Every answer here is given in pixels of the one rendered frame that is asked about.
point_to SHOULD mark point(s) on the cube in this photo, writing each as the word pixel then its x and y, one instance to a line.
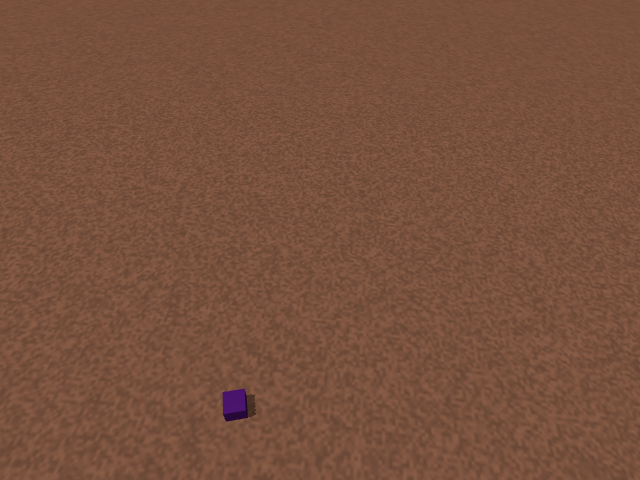
pixel 235 405

